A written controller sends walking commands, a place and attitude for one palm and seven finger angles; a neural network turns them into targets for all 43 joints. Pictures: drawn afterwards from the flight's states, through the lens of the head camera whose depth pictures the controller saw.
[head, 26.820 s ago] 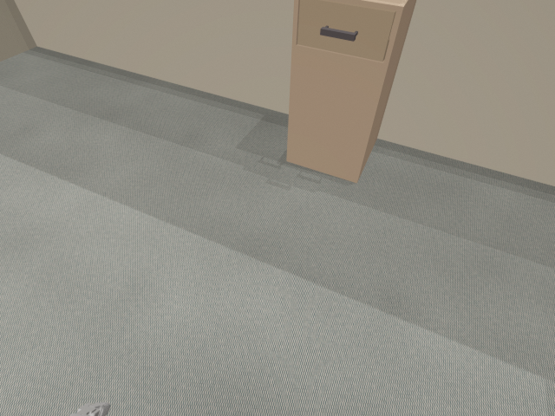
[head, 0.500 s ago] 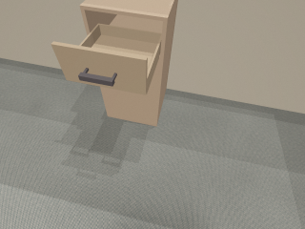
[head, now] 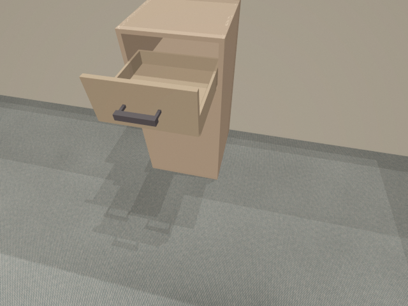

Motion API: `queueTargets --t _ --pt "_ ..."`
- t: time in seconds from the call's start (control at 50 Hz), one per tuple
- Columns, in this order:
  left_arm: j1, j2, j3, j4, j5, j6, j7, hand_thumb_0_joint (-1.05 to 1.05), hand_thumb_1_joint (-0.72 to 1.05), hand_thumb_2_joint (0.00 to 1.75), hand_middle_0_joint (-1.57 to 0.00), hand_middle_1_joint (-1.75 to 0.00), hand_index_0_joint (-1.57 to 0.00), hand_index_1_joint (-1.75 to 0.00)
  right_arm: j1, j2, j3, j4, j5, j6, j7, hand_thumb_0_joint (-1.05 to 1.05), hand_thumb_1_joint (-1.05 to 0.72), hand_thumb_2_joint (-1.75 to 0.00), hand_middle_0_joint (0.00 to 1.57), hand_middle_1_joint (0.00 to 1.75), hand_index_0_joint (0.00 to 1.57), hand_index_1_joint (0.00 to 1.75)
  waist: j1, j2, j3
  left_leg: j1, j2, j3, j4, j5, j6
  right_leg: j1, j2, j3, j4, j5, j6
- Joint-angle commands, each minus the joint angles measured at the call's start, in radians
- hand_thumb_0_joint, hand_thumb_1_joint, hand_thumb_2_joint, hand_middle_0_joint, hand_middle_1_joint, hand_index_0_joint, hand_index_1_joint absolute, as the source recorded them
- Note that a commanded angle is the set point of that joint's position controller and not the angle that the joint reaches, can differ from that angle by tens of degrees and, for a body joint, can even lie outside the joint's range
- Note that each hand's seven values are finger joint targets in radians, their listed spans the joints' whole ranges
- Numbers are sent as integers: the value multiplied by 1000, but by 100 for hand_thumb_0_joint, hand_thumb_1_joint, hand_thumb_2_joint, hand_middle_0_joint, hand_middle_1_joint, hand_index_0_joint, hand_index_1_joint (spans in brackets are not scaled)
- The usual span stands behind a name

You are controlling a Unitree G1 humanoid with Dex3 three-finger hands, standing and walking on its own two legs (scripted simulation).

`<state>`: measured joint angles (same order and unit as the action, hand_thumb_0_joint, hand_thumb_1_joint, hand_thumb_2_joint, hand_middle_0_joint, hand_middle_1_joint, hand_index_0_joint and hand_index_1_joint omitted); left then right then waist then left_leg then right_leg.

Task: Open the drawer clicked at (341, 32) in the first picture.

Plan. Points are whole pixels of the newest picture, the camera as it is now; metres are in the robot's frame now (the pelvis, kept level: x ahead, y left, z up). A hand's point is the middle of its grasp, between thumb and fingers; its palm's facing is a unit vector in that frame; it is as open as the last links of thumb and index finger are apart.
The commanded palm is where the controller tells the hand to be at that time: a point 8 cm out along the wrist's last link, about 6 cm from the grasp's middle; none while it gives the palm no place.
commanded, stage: let the arm hang, fingers relaxed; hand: left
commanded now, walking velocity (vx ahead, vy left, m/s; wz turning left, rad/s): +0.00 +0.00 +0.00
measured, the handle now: (138, 114) +0.65 +0.24 -0.02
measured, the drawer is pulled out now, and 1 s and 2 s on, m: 0.30 0.30 0.30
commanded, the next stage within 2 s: look to check the result in 0.22 s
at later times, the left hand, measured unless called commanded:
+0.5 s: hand out of the picture +0.02 +0.18 -0.17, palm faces +0.01 -0.98 -0.22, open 7.4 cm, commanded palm none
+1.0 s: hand out of the picture +0.05 +0.18 -0.17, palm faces +0.00 -0.97 -0.23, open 7.4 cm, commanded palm none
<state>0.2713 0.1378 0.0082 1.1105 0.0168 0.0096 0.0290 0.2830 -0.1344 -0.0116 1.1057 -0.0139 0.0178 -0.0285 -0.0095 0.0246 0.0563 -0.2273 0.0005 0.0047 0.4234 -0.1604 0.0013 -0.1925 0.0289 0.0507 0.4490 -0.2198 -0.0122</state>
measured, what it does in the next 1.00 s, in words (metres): stands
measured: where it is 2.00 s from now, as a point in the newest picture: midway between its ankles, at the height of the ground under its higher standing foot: outside the picture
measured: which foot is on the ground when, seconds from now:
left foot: down 0.00-1.00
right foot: down 0.00-1.00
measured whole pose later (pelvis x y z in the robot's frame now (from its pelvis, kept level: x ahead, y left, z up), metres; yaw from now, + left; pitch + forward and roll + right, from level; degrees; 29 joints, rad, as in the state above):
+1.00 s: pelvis +0.02 +0.00 +0.00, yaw -1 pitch -2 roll +0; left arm 0.21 0.18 0.02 1.12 0.01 0.00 0.03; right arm 0.21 -0.17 -0.02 1.12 -0.01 0.01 -0.03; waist -0.01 0.01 0.08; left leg -0.18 0.01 0.01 0.38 -0.18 -0.01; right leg -0.14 0.04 0.06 0.40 -0.22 -0.02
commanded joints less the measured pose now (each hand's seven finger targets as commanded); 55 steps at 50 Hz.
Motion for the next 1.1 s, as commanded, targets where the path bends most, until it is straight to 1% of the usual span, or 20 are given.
queueTargets --t 0.0,0.06,0.1,0.16,0.2,0.26,0.32,0.38,0.42,0.46,0.54,0.58,0.6,0.66,0.7,0.76,0.9,0.96,1.06,1.08 --pt "63 124 28 -25 -3 -13 9 0 90 90 -20 -30 -20 -30 77 -82 -20 -17 -3 -14 -4 0 -90 -90 20 30 20 30 -2 -7 59 23 75 -72 -88 -83 26 -106 -84 75 -128 -82 -45" --pt "69 123 28 -25 -4 -15 9 0 90 90 -20 -30 -20 -30 72 -86 -25 -21 -2 -15 -5 0 -90 -90 20 30 20 30 3 -14 52 28 80 -77 -90 -84 27 -101 -77 82 -127 -70 -45" --pt "61 124 29 -27 -4 -15 8 0 90 90 -20 -30 -20 -30 74 -85 -25 -19 -3 -17 -5 0 -90 -90 20 30 20 30 0 4 44 29 79 -77 -94 -83 27 -88 -81 80 -126 -61 -45" --pt "59 130 30 -30 -5 -18 9 0 90 90 -20 -30 -20 -30 68 -90 -27 -24 0 -18 -6 0 -90 -90 20 30 20 30 2 -27 46 35 80 -74 -85 -58 26 -84 -81 82 -130 -45 -46" --pt "51 130 31 -32 -5 -17 8 0 90 90 -20 -30 -20 -30 70 -87 -28 -21 -2 -17 -5 0 -90 -90 20 30 20 30 -2 -14 51 34 75 -69 -84 -64 24 -87 -84 83 -136 -57 -45" --pt "51 138 31 -33 -6 -20 8 0 90 90 -20 -30 -20 -30 64 -98 -30 -23 1 -20 -7 0 -90 -90 20 30 20 30 -1 -36 22 58 80 -69 -73 -22 26 -69 -83 85 -130 -15 -47" --pt "41 141 31 -34 -7 -19 8 0 90 90 -20 -30 -20 -30 60 -99 -29 -18 0 -20 -7 0 -90 -90 20 30 20 30 -4 -5 25 58 79 -67 -77 -21 23 -66 -85 86 -131 -8 -45" --pt "38 143 31 -28 -7 -20 8 0 90 90 -20 -30 -20 -30 55 -103 -29 -17 1 -21 -8 0 -90 -90 20 30 20 30 -4 -17 5 71 84 -66 -73 4 23 -50 -88 81 -127 23 -46" --pt "35 147 31 -28 -7 -20 8 0 90 90 -20 -30 -20 -30 51 -104 -27 -14 1 -23 -8 0 -90 -90 20 30 20 30 -2 -1 1 75 85 -63 -75 21 22 -40 -90 80 -124 44 -44" --pt "37 148 31 -24 -6 -21 8 0 90 90 -20 -30 -20 -30 43 -110 -28 -17 3 -22 -9 0 -90 -90 20 30 20 30 -2 -23 0 83 86 -64 -70 28 22 -43 -89 81 -126 51 -43" --pt "22 147 29 -22 -7 -18 8 0 90 90 -20 -30 -20 -30 34 -112 -26 -12 0 -20 -8 0 -90 -90 20 30 20 30 -5 8 18 76 87 -66 -84 -2 19 -51 -89 83 -132 22 -42" --pt "20 149 29 -18 -6 -18 8 0 90 90 -20 -30 -20 -30 30 -114 -25 -12 1 -20 -8 0 -90 -90 20 30 20 30 -5 -15 21 81 91 -69 -88 3 21 -51 -89 79 -132 25 -41" --pt "19 147 29 -20 -6 -18 8 0 90 90 -20 -30 -20 -30 28 -117 -26 -13 1 -21 -8 0 -90 -90 20 30 20 30 -3 1 18 80 90 -68 -89 6 20 -47 -90 79 -133 27 -39" --pt "20 152 30 -18 -5 -21 8 0 90 90 -20 -30 -20 -30 15 -124 -29 -15 2 -23 -8 0 -90 -90 20 30 20 30 -2 -21 -3 99 90 -67 -80 33 21 -38 -92 82 -131 59 -39" --pt "12 152 30 -18 -6 -19 8 0 90 90 -20 -30 -20 -30 12 -118 -26 -12 1 -22 -8 0 -90 -90 20 30 20 30 -3 -8 18 89 89 -65 -88 18 19 -43 -94 79 -136 48 -38" --pt "14 160 32 -20 -5 -23 8 0 90 90 -20 -30 -20 -30 1 -129 -31 -15 2 -23 -8 0 -90 -90 20 30 20 30 0 -25 6 100 89 -65 -82 34 21 -37 -94 85 -139 64 -38" --pt "-2 168 32 -24 -7 -23 7 0 90 90 -20 -30 -20 -30 -7 -138 -30 -12 1 -25 -8 0 -90 -90 20 30 20 30 -3 -2 -2 105 92 -67 -90 43 19 -22 -95 82 -139 76 -36" --pt "-1 177 34 -24 -6 -26 7 0 90 90 -20 -30 -20 -30 -16 -147 -33 -15 2 -27 -8 0 -90 -90 20 30 20 30 0 -25 -15 118 94 -66 -86 65 21 -15 -96 84 -136 103 -37" --pt "-7 185 36 -25 -7 -28 7 0 90 90 -20 -30 -20 -30 -25 -153 -33 -14 3 -29 -9 0 -90 -90 20 30 20 30 2 -22 -25 129 96 -63 -84 99 20 -1 -100 83 -133 149 -36" --pt "-13 183 34 -24 -8 -26 7 0 90 90 -20 -30 -20 -30 -26 -155 -31 -12 2 -28 -9 0 -90 -90 20 30 20 30 -2 -14 -8 121 96 -62 -89 83 18 -7 -100 79 -138 132 -34"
